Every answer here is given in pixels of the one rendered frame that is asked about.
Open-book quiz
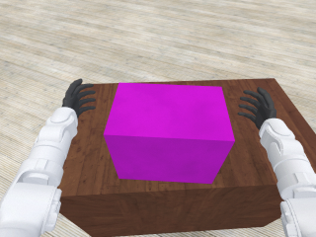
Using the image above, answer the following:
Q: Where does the left robot upper arm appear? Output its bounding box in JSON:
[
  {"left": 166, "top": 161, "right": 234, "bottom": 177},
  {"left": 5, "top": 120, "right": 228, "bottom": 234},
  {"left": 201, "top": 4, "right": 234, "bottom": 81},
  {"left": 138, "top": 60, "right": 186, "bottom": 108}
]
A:
[{"left": 0, "top": 182, "right": 62, "bottom": 237}]

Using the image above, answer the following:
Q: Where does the robot right hand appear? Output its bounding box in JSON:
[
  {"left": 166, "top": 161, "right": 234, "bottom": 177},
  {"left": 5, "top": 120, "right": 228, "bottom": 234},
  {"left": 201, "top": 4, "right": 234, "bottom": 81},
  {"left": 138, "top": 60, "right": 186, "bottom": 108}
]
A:
[{"left": 237, "top": 87, "right": 277, "bottom": 130}]

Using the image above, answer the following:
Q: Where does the left robot forearm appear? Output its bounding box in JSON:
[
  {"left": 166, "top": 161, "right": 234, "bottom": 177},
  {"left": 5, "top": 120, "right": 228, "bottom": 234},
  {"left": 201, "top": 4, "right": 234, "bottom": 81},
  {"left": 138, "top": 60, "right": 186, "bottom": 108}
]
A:
[{"left": 0, "top": 107, "right": 78, "bottom": 216}]

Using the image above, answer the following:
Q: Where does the robot left hand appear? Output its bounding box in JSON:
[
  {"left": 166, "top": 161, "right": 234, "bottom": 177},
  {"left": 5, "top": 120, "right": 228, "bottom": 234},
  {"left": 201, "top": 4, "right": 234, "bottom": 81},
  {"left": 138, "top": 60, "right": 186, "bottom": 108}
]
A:
[{"left": 62, "top": 78, "right": 96, "bottom": 118}]

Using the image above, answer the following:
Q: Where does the right robot upper arm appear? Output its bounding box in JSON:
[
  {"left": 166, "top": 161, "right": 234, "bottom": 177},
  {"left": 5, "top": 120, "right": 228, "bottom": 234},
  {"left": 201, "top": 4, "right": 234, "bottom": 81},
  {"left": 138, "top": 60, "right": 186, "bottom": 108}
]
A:
[{"left": 280, "top": 197, "right": 316, "bottom": 237}]

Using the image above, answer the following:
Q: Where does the carton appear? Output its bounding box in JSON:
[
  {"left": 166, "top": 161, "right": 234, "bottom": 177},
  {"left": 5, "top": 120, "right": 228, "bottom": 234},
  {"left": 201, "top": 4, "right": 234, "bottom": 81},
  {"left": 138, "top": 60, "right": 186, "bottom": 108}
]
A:
[{"left": 103, "top": 82, "right": 235, "bottom": 184}]

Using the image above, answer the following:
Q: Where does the pedestal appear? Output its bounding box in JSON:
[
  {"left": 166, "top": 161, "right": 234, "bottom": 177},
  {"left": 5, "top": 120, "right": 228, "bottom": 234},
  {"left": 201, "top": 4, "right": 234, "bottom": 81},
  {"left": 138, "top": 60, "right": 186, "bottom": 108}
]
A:
[{"left": 57, "top": 78, "right": 316, "bottom": 237}]

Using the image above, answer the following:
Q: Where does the right robot forearm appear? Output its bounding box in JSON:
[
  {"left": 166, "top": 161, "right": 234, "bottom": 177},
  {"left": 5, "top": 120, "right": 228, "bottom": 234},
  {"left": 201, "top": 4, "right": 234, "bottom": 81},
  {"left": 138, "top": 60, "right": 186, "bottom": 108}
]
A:
[{"left": 259, "top": 118, "right": 316, "bottom": 200}]

